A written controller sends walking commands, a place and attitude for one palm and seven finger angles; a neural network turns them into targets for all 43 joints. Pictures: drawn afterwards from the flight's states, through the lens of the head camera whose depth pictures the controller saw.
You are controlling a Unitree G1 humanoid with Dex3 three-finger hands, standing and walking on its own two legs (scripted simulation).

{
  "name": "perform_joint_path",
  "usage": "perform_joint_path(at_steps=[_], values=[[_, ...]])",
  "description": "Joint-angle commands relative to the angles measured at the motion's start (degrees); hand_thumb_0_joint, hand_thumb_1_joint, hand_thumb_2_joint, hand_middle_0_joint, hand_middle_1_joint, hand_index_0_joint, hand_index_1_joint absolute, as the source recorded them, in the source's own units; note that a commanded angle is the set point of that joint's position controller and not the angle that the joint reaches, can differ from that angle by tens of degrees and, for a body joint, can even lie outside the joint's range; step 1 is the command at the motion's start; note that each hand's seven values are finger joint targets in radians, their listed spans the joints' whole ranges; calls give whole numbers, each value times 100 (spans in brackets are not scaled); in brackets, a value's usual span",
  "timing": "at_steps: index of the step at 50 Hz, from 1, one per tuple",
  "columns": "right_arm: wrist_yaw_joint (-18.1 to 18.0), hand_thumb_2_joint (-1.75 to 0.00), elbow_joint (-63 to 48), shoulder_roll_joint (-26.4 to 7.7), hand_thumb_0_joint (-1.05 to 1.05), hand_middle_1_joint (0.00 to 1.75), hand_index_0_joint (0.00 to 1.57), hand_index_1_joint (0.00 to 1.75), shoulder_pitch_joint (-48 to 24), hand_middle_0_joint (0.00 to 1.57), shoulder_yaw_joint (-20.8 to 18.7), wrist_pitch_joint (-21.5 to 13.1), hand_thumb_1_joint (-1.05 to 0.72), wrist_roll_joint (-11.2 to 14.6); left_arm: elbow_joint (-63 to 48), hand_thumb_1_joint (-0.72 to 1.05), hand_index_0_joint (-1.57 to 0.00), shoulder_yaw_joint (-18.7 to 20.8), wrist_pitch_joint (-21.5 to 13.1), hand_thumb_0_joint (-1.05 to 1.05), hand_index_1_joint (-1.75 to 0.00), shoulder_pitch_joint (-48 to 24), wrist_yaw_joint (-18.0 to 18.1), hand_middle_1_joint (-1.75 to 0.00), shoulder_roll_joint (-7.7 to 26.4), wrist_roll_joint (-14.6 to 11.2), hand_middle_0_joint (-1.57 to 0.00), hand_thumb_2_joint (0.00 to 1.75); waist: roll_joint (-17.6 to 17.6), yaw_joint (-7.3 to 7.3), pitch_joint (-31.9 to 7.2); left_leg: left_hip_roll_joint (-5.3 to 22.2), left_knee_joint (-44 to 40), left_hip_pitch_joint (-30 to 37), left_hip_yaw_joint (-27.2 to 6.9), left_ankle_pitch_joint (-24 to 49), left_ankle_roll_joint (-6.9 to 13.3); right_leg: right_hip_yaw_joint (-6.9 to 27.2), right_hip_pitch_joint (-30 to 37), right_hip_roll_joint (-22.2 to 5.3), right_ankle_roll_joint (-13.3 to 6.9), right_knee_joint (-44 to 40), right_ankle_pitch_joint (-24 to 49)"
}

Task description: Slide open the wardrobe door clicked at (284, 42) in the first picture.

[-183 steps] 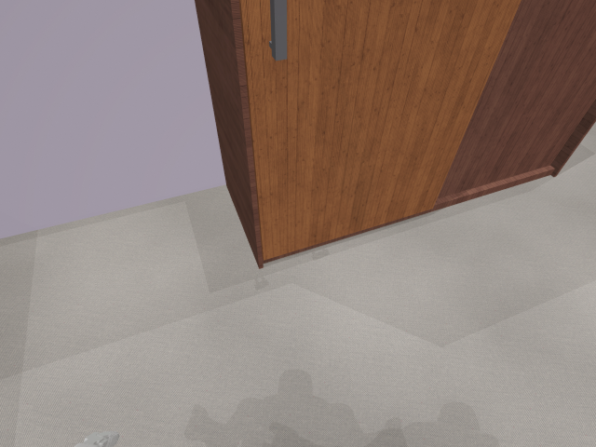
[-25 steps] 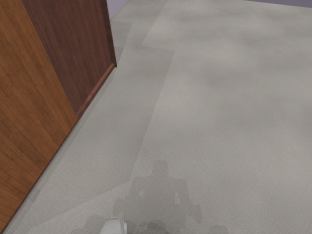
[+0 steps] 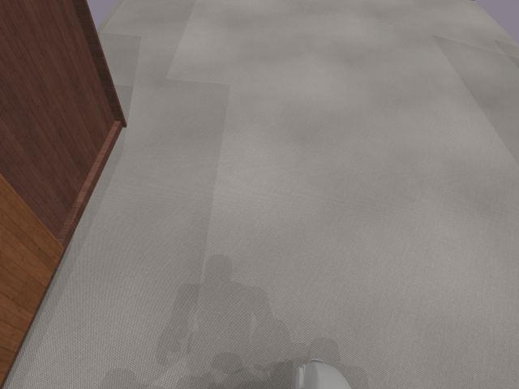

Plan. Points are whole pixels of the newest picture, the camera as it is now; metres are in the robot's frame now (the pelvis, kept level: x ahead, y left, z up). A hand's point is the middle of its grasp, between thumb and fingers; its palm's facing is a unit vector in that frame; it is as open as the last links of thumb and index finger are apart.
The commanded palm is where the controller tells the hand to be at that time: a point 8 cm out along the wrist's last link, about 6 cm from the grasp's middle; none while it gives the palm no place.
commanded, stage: walk to a spot facing it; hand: left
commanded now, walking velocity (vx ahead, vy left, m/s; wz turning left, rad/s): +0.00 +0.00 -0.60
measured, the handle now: out of the picture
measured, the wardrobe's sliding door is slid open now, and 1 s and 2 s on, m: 0.00 0.00 0.00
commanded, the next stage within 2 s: turn to face it in 0.02 s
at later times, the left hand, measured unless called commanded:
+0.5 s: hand (193, 330) +0.24 +0.13 -0.17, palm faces -0.01 -0.99 -0.14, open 7.4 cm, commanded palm none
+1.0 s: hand (122, 381) +0.15 +0.24 -0.17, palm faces +0.31 -0.92 -0.25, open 7.4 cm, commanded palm none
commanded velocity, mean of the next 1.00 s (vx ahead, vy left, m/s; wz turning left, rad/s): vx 0.00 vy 0.00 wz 0.49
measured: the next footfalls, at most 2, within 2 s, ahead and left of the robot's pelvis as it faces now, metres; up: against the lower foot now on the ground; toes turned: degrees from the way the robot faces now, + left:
right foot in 0.16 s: +0.16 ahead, -0.13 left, +0.00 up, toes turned -13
left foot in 0.58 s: +0.16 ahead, +0.10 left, +0.00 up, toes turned +13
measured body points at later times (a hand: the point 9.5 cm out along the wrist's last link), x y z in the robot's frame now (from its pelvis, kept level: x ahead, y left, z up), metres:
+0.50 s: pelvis +0.10 -0.02 -0.01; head +0.12 -0.01 +0.44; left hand +0.24 +0.19 -0.15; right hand +0.11 -0.24 -0.17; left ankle +0.11 +0.09 -0.71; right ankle +0.12 -0.12 -0.74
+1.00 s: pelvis +0.11 +0.00 +0.00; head +0.14 +0.03 +0.45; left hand +0.13 +0.28 -0.15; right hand +0.23 -0.23 -0.14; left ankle +0.12 +0.09 -0.74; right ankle +0.14 -0.17 -0.69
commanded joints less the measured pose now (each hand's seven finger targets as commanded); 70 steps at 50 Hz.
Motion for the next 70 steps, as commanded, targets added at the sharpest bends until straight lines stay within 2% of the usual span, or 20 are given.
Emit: perform_joint_path(at_steps=[1,4,6,7,8,9,10,14,23,27,29,30,35,48,53,55,56,57,62,70], values=[[21,-90,-155,-864,0,30,20,30,378,20,-237,-29,-90,-56,-545,90,-20,-65,-136,0,-30,-571,-17,-30,10,-33,-20,90,1323,-289,-76,1348,-368,418,-156,3909,437,-316,101,105,-60,-1126,-44],[36,-90,-157,-983,0,30,20,30,389,20,-300,50,-90,-56,-644,90,-20,-57,-174,0,-30,-659,11,-30,105,-23,-20,90,1263,-225,-108,1506,87,415,-95,4278,380,-408,669,286,-231,-1633,-165],[62,-90,-236,-1122,0,30,20,30,256,20,-325,74,-90,-21,-493,90,-20,-24,-269,0,-30,61,52,-30,316,-6,-20,90,1113,201,-593,1385,1351,325,51,4821,165,-517,1829,525,-393,-2439,187],[109,-90,-261,-967,0,30,20,30,392,20,-272,92,-90,26,-315,90,-20,25,-366,0,-30,652,125,-30,663,34,-20,90,415,451,-1008,1157,2539,-624,32,3916,-69,-114,3265,183,-528,-2966,1482],[121,-90,-384,-469,0,30,20,30,583,20,-145,100,-90,104,-169,90,-20,141,-459,0,-30,1151,231,-30,1313,19,-20,90,-1092,555,-1738,135,4242,-2403,-87,-946,-414,2255,4766,-1708,-1299,-2982,4233],[19,-90,-437,-458,0,30,20,30,304,20,-114,164,-90,107,-91,90,-20,85,-425,0,-30,1228,289,-30,1412,-153,-20,90,-640,566,-1928,16,4870,-2404,-1165,-1993,-350,2219,4355,-2142,-1741,-3137,5347],[2,-90,-380,-369,0,30,20,30,419,20,-67,210,-90,86,-228,90,-20,50,-423,0,-30,780,341,-30,1303,-115,-20,90,-1045,359,-1949,34,5052,-2379,-1630,-1723,-322,2190,3897,-2002,-1697,-3402,4291],[51,-90,136,-252,0,30,20,30,792,20,-7,394,-90,3,-395,90,-20,-257,-449,0,-30,-602,418,-30,549,-93,-20,90,-232,-316,-712,167,3981,-1665,-1630,-663,-316,533,1933,-1297,-1174,-3887,2711],[215,-90,-220,-177,0,30,20,30,88,20,-101,450,-90,25,-397,90,-20,-97,-294,0,-30,-422,449,-30,745,-42,-20,90,-602,-41,-295,-54,2406,-1703,-1074,-711,-347,7,2021,-1589,-1110,-3855,1477],[255,-90,-280,-314,0,30,20,30,350,20,-177,397,-90,-18,-443,90,-20,-26,-221,0,-30,-402,430,-30,672,-91,-20,90,-115,-228,-452,-107,775,-790,-981,408,-251,-427,1671,-1419,-618,-2893,735],[221,-90,-390,-1234,0,30,20,30,817,20,-374,309,-90,-89,-816,90,-20,-83,-151,0,-30,-428,380,-30,152,-167,-20,90,2327,-462,-440,1784,-756,-263,-3842,2767,815,-746,105,-151,152,-635,-2170],[133,-90,-277,-1329,0,30,20,30,938,20,-407,300,-90,-108,-884,90,-20,-103,-119,0,-30,-754,404,-30,247,-82,-20,90,1894,-620,-578,1952,-882,-244,-4210,2652,1134,-47,-83,-57,82,491,-2308],[47,-90,-525,-996,0,30,20,30,35,20,-281,169,-90,-25,-544,90,-20,-19,-167,0,-30,-391,307,-30,366,-102,-20,90,977,-192,-874,904,-494,74,-2714,3248,752,422,-128,-150,215,893,-772],[143,-90,-618,-1385,0,30,20,30,-130,20,-464,340,-90,-38,-787,90,-20,-59,-102,0,-30,-659,352,-30,556,-148,-20,90,1088,-344,-701,659,-570,-168,-3721,2126,972,502,574,170,280,-829,-1084],[192,-90,-834,-1435,0,30,20,30,-578,20,-526,411,-90,-34,-795,90,-20,-67,-181,0,-30,-105,391,-30,604,-182,-20,90,1135,-76,-824,288,-189,-942,-3911,2116,756,377,1953,438,138,-2506,-567],[241,-90,-967,-1092,0,30,20,30,-653,20,-492,430,-90,50,-772,90,-20,27,-264,0,-30,360,441,-30,1026,-117,-20,90,137,173,-928,-340,788,-2190,-3397,678,198,1090,3334,-432,-154,-4147,-232],[250,-90,-1135,-704,0,30,20,30,-568,20,-432,419,-90,56,-875,90,-20,110,-297,0,-30,275,464,-30,1535,-23,-20,90,-1549,147,-692,-1201,2280,-3240,-2093,-1157,-308,2758,3464,-2097,-843,-4626,-301],[247,-90,-1155,-982,0,30,20,30,-598,20,-489,447,-90,-39,-1026,90,-20,39,-232,0,-30,21,461,-30,1590,-81,-20,90,-936,72,-640,-940,3394,-2914,-2182,-1458,-291,2550,2528,-2515,-1186,-4568,-83],[394,-90,-873,-892,0,30,20,30,-594,20,-443,580,-90,-26,-1063,90,-20,-123,-351,0,-30,-499,430,-30,880,-69,-20,90,-741,-241,-99,-519,4429,-2829,-1774,-292,-472,642,2216,-1303,-826,-4020,1354],[423,-90,-1057,-781,0,30,20,30,-1331,20,-279,554,-90,27,-786,90,-20,-17,-284,0,-30,249,398,-30,1344,-16,-20,90,-1154,188,-395,-493,2302,-2119,-1173,-721,-488,146,2914,-1577,-913,-3594,2299]])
